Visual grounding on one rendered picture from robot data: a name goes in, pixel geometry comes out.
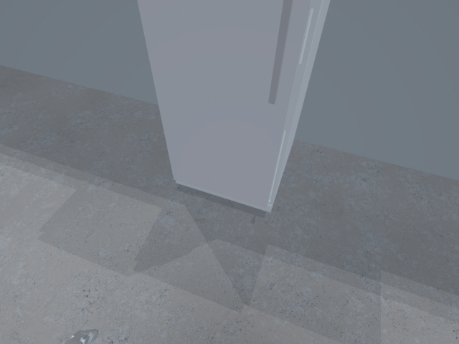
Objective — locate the fridge door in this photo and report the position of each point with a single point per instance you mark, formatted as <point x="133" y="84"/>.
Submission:
<point x="212" y="65"/>

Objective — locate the handle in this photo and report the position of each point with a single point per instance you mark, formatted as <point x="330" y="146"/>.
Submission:
<point x="280" y="49"/>

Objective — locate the left robot hand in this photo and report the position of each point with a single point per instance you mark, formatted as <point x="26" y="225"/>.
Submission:
<point x="83" y="337"/>

